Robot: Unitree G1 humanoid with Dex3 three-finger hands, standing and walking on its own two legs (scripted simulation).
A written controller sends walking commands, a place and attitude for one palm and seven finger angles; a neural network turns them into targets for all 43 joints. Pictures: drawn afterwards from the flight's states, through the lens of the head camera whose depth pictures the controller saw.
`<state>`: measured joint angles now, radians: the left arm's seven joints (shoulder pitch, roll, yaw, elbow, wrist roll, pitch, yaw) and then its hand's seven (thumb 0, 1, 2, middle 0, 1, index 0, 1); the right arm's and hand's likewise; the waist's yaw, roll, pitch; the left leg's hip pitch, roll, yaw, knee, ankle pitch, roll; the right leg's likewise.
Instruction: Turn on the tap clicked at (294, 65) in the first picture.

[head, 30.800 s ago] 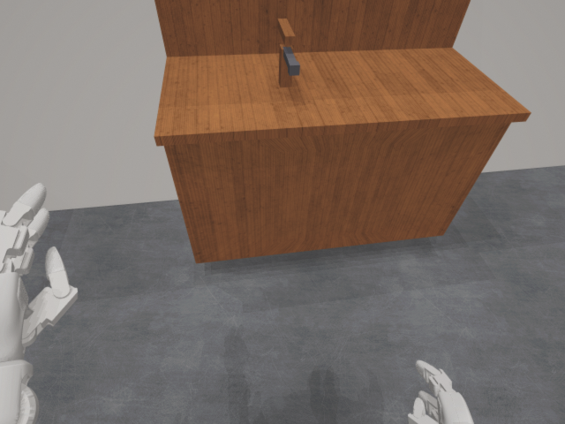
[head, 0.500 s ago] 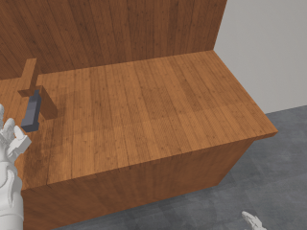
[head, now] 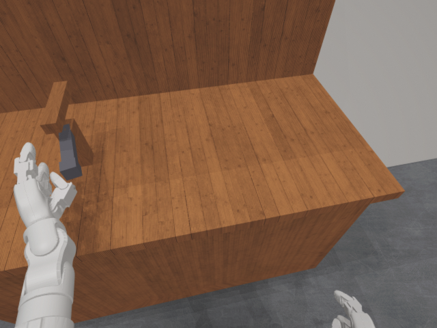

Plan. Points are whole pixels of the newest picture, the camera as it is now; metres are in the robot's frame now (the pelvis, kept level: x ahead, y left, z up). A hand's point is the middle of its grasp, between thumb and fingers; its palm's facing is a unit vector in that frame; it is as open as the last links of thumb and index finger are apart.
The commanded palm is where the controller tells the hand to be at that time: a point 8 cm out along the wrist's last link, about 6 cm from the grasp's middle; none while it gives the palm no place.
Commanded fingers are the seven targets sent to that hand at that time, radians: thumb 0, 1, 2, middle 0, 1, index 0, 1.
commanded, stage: push the lever round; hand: left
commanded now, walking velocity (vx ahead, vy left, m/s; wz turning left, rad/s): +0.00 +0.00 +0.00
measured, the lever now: (70, 169) +0.36 +0.31 +0.09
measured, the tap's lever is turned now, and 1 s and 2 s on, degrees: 12 36 65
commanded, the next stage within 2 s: none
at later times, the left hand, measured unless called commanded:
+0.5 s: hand (93, 179) +0.34 +0.26 +0.08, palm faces +0.68 -0.73 -0.06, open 7.7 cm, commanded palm +0.30 +0.28 +0.08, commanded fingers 0.00 0.90 0.90 -0.15 -0.15 -0.15 -0.15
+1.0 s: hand (104, 173) +0.36 +0.25 +0.08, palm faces +0.76 -0.65 -0.06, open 7.7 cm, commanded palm +0.32 +0.26 +0.08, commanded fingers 0.00 0.90 0.90 -0.15 -0.15 -0.15 -0.15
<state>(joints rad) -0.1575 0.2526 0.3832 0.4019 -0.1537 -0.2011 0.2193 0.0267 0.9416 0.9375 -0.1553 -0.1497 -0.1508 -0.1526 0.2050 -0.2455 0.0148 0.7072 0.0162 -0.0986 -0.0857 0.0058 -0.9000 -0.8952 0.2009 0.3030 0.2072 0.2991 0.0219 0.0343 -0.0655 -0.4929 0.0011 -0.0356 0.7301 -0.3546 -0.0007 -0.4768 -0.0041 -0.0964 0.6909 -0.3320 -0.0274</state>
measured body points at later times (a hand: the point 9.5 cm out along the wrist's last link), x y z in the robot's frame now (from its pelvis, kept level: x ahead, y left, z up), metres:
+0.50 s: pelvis +0.00 +0.00 +0.00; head +0.03 -0.01 +0.45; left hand +0.30 +0.30 +0.09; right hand +0.15 -0.25 -0.11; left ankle +0.01 +0.12 -0.72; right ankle +0.01 -0.10 -0.72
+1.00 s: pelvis +0.00 -0.01 +0.00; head +0.02 -0.01 +0.45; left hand +0.32 +0.28 +0.09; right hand +0.14 -0.26 -0.11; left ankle +0.01 +0.12 -0.72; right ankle +0.01 -0.10 -0.72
